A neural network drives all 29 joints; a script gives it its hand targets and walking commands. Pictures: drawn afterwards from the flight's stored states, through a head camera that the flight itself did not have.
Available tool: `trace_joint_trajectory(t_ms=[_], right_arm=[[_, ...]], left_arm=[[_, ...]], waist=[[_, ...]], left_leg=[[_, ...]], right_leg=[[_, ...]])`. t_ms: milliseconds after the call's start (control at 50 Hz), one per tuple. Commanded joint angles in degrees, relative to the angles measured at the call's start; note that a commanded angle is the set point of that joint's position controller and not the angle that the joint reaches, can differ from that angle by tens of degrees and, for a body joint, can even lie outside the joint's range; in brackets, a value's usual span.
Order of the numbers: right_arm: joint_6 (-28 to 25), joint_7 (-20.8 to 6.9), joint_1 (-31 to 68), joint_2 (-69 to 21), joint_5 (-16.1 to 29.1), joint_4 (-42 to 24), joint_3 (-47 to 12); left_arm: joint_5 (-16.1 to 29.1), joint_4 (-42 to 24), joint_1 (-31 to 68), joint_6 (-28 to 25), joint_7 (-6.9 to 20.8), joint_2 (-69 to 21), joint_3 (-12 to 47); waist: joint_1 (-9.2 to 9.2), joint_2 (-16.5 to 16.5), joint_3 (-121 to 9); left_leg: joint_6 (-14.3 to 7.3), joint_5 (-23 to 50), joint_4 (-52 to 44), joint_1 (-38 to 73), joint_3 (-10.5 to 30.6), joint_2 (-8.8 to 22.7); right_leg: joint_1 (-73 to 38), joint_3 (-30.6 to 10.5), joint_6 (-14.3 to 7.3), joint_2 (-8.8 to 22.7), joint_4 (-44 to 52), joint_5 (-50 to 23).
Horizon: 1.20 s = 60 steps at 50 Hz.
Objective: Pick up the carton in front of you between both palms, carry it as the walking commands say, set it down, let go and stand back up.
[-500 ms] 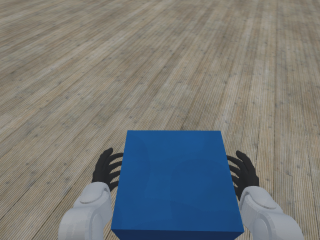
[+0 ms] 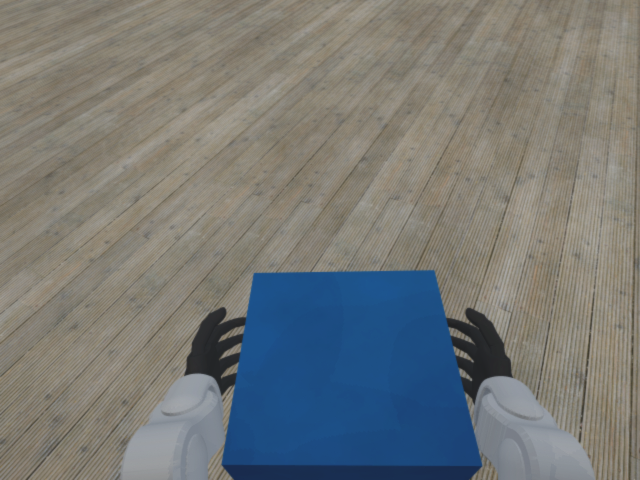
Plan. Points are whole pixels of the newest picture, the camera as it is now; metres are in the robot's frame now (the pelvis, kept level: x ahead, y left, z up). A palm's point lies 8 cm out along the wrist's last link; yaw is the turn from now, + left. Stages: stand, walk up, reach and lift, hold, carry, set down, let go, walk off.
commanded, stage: carry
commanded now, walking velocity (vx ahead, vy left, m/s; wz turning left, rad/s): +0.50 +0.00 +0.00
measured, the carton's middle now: (345, 400) +0.23 +0.01 -0.01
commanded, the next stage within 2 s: none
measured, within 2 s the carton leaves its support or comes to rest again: neither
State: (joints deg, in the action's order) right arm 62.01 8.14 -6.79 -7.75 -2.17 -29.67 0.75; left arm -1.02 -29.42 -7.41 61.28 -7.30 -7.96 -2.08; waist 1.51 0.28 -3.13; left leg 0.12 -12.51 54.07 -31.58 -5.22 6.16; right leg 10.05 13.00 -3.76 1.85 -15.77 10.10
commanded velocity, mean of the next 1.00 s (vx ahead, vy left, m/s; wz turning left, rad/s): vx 0.24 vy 0.00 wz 0.00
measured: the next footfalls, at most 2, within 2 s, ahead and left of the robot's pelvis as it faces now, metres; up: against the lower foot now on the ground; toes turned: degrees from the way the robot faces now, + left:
left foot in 0.26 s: +0.37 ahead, +0.13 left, +0.00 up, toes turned +10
right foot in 0.72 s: +0.66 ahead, -0.09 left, +0.00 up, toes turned +4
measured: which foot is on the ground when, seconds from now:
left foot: up 0.00-0.24, down 0.26-0.76, up 0.78-0.96, down 0.98-1.00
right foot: down 0.00-0.28, up 0.30-0.70, down 0.72-1.00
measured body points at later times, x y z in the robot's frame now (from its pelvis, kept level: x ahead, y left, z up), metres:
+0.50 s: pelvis +0.34 +0.05 +0.00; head +0.36 +0.07 +0.45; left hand +0.59 +0.18 +0.07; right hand +0.57 -0.12 +0.08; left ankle +0.33 +0.12 -0.75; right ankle +0.33 -0.11 -0.67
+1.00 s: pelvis +0.59 +0.00 -0.01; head +0.61 -0.01 +0.44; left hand +0.84 +0.15 +0.07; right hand +0.83 -0.15 +0.06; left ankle +0.58 +0.13 -0.75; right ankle +0.63 -0.09 -0.75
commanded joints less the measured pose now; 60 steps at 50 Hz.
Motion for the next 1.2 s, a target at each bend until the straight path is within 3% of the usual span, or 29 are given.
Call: trace_joint_trajectory(t_ms=[0,160,200,220,240,260,280,300,320,340,360,400,480,600,680,700,720,740,760,780,820,840,880,920,960,980,1020,1080,1180], right_arm=[[-1.78,-2.76,15.61,-44.35,8.43,-5.34,-33.04],[1.68,-0.39,17.39,-34.28,11.22,-10.44,-31.54],[2.49,0.05,17.24,-32.22,11.64,-10.56,-30.48],[2.76,0.25,16.61,-31.69,11.66,-10.14,-29.81],[2.97,0.45,15.69,-31.08,11.55,-9.46,-28.94],[3.01,0.54,15.9,-30.34,11.39,-9.37,-28.51],[3.0,0.39,15.22,-31.52,12.45,-8.92,-28.91],[3.01,-0.17,16.05,-33.51,12.98,-9.74,-29.29],[2.68,-0.77,17.07,-36.18,13.29,-10.02,-30.09],[2.17,-1.49,18.86,-38.8,13.3,-10.46,-30.75],[1.68,-2.15,20.29,-40.78,13.23,-10.66,-31.48],[1.04,-3.26,20.57,-42.06,13.52,-10.33,-32.32],[0.75,-3.94,18.74,-39.66,13.68,-10.15,-32.42],[2.33,-1.83,15.5,-33.69,11.64,-9.07,-29.12],[3.25,-0.77,15.66,-33.03,10.44,-8.75,-28.48],[3.38,-0.7,15.93,-32.97,10.37,-8.76,-28.7],[3.48,-0.57,16.77,-32.81,10.46,-8.91,-29.18],[3.74,-0.55,16.68,-33.22,11.0,-9.91,-30.32],[3.85,-0.85,15.85,-34.01,11.63,-10.65,-31.25],[3.44,-1.34,17.23,-36.68,12.21,-11.3,-32.41],[2.27,-2.49,21.3,-42.12,12.93,-11.86,-34.15],[1.67,-2.86,21.8,-43.93,13.08,-11.48,-34.73],[0.65,-3.15,20.48,-45.02,12.46,-10.86,-35.08],[0.22,-3.18,18.58,-44.54,11.6,-10.56,-34.81],[0.49,-3.01,17.49,-42.72,11.21,-10.95,-34.03],[0.77,-2.74,18.01,-41.55,11.21,-11.23,-33.55],[1.95,-2.21,19.42,-38.8,10.64,-9.97,-32.25],[3.58,-1.34,16.67,-34.55,10.03,-6.86,-29.89],[4.56,-0.57,18.26,-33.78,10.09,-5.7,-28.47]], left_arm=[[10.92,-6.75,17.03,-1.02,4.48,-41.49,34.04],[9.82,-9.64,15.95,2.06,0.3,-32.35,30.53],[9.77,-10.35,16.44,2.97,-0.57,-30.76,30.23],[9.99,-11.03,17.0,3.39,-0.88,-30.2,30.36],[10.18,-11.81,17.4,3.76,-1.16,-29.51,30.57],[10.69,-13.25,17.69,4.18,-1.29,-29.19,30.92],[11.11,-13.99,18.31,4.5,-1.04,-29.28,31.72],[11.33,-12.99,19.09,4.4,-0.65,-32.14,32.82],[11.47,-12.61,20.06,4.16,-0.07,-35.28,33.36],[11.3,-11.64,20.43,3.68,0.54,-38.28,33.48],[11.1,-10.9,21.15,3.12,1.06,-40.43,33.86],[10.24,-9.78,20.57,2.16,1.56,-42.59,34.06],[8.54,-9.35,18.61,1.69,1.02,-41.75,33.75],[8.98,-9.87,17.97,3.73,-0.41,-35.75,32.68],[10.07,-9.83,17.88,4.6,-0.3,-34.04,32.21],[10.02,-9.86,18.09,4.68,-0.17,-33.94,31.89],[9.94,-10.01,18.51,4.8,0.02,-33.33,31.32],[10.1,-9.18,17.7,4.83,0.19,-33.64,30.87],[10.9,-8.39,16.08,4.43,0.39,-34.9,30.8],[11.31,-9.2,16.44,3.79,0.92,-37.31,31.25],[11.44,-9.29,18.91,2.35,2.14,-42.65,32.16],[11.49,-9.28,19.96,1.67,2.7,-44.2,32.46],[11.35,-9.38,18.82,0.85,3.49,-44.76,33.01],[11.19,-9.85,17.47,0.49,3.73,-43.35,33.41],[11.09,-10.34,17.13,0.61,3.6,-41.58,33.74],[10.98,-10.97,18.0,1.03,3.43,-40.3,33.53],[10.95,-10.22,19.61,2.39,2.65,-38.02,33.17],[9.78,-8.25,18.06,4.36,1.15,-33.79,31.33],[8.9,-6.39,19.3,5.6,-0.33,-33.45,29.83]], waist=[[-0.84,-7.1,-8.96],[-0.51,-9.04,-0.65],[-0.96,-9.68,-3.23],[-2.01,-8.2,-6.51],[-3.1,-4.58,-11.01],[-3.5,8.46,-16.12],[-3.25,20.73,-18.75],[-3.02,14.3,-17.39],[-3.23,9.08,-17.54],[-2.73,3.29,-15.81],[-2.26,2.32,-15.06],[-1.99,5.26,-14.51],[-2.11,7.5,-10.43],[-2.16,9.39,-4.61],[-1.16,8.41,-6.39],[-0.86,6.05,-7.95],[-0.85,-0.56,-12.34],[-0.29,-10.9,-19.79],[-0.29,-12.22,-22.72],[-0.68,-11.22,-21.59],[-1.25,-8.03,-19.06],[-1.35,-8.26,-18.08],[-1.07,-8.34,-19.17],[-1.44,-7.17,-19.7],[-1.59,-5.96,-18.44],[-1.58,-3.72,-16.06],[-1.21,0.91,-11.65],[-1.33,1.97,-12.07],[-1.38,2.09,-12.6]], left_leg=[[1.2,4.94,-9.14,-4.61,-1.33,0.83],[-0.86,10.45,-24.77,-1.36,-6.41,-1.87],[-2.01,7.94,-25.47,6.89,-8.86,-3.83],[-2.23,6.3,-27.85,16.32,-11.68,-6.52],[-2.42,3.48,-28.24,29.89,-9.22,-5.5],[-8.23,-6.87,-33.68,43.37,15.84,10.38],[-13.9,-0.11,-42.75,48.7,36.04,19.28],[-13.87,11.05,-41.58,46.62,30.55,19.04],[-12.99,18.3,-39.5,43.64,24.04,17.21],[-10.45,20.85,-39.48,38.74,17.88,15.93],[-8.28,17.68,-41.15,35.13,13.7,14.11],[-6.4,12.32,-43.98,32.25,8.54,11.97],[-6.97,9.01,-47.88,33.09,2.96,10.04],[-5.12,35.85,-42.36,34.13,-5.82,6.98],[-1.06,37.98,-29.85,31.83,-9.89,5.08],[0.71,35.67,-24.16,28.57,-10.23,3.31],[2.84,17.64,-14.67,20.81,-8.4,1.31],[3.83,-11.24,-2.12,9.86,-4.43,-2.96],[3.4,-21.05,2.46,8.84,0.44,-4.25],[2.44,-21.35,3.05,9.52,3.34,-3.09],[0.94,-19.98,-8.87,12.63,4.78,-0.1],[1.03,-19.28,-15.4,14.98,3.4,-0.94],[1.24,-15.19,-21.28,17.45,0.91,-2.62],[1.4,-5.27,-28.78,20.71,-1.17,-2.05],[1.71,6.28,-33.89,26.05,-1.05,0.32],[1.62,7.53,-34.54,23.72,1.82,3.56],[1.25,14.71,-31.16,22.07,2.12,4.8],[0.78,24.9,-29.37,21.8,1.85,4.31],[0.89,35.06,-27.76,23.48,1.44,4.16]], right_leg=[[-12.73,-10.21,-3.69,13.84,9.16,-8.78],[-14.77,-4.28,-2.29,12.5,6.96,-20.37],[-14.94,-1.93,-0.92,12.2,-0.55,-31.26],[-12.68,1.11,0.45,10.16,-9.71,-35.01],[-5.23,1.6,1.88,7.75,-21.35,-30.48],[11.53,0.39,4.99,2.94,-39.61,-15.99],[23.19,-4.78,5.67,-3.63,-54.4,14.46],[26.32,-11.67,4.15,-0.05,-62.16,15.88],[26.64,-12.93,2.84,2.54,-63.08,14.18],[25.49,-13.6,2.44,5.0,-58.9,10.45],[23.54,-13.63,2.47,6.23,-53.65,7.51],[21.43,-11.19,2.84,5.64,-47.83,3.73],[24.79,-7.45,4.77,5.26,-34.93,-1.1],[21.2,-0.95,5.03,1.27,-16.98,-8.15],[5.41,1.39,4.23,-1.34,-5.79,-18.66],[-2.28,1.25,4.46,-1.02,-2.3,-23.48],[-13.95,-7.47,3.41,8.64,-6.92,-44.25],[-28.32,-20.92,-5.02,21.33,-10.76,-61.2],[-26.27,-24.77,-8.52,22.55,-6.55,-56.68],[-21.46,-22.41,-8.25,21.77,-3.82,-48.6],[-13.93,-15.26,-4.42,17.67,-1.66,-38.41],[-11.36,-12.9,-3.06,15.67,-0.73,-32.86],[-11.07,-11.16,-2.93,14.6,-0.38,-25.3],[-9.34,-8.52,-2.32,13.3,-2.12,-21.56],[-3.92,-6.52,0.03,10.98,-3.55,-11.99],[-2.8,-4.95,1.41,9.57,-4.56,-7.18],[-1.27,-6.06,2.75,8.2,-6.6,-13.98],[-3.49,-6.59,3.25,8.56,-11.63,-25.85],[-2.9,-5.83,4.01,7.97,-14.14,-28.04]])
